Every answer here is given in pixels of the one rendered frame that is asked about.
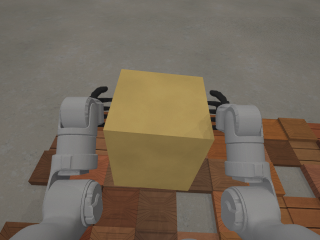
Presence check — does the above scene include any robot left hand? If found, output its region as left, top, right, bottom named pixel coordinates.
left=90, top=86, right=113, bottom=127

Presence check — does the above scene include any robot left upper arm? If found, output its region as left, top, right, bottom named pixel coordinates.
left=9, top=179, right=103, bottom=240

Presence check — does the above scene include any robot right forearm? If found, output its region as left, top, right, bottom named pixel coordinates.
left=215, top=103, right=281, bottom=220

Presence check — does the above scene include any robot right upper arm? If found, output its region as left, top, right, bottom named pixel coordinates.
left=220, top=186, right=320, bottom=240

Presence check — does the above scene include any robot left forearm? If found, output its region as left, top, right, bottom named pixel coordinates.
left=42, top=96, right=104, bottom=218

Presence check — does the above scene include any robot right hand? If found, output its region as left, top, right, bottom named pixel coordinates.
left=207, top=90, right=230, bottom=130

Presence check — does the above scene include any carton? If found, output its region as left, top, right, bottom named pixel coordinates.
left=103, top=69, right=215, bottom=191

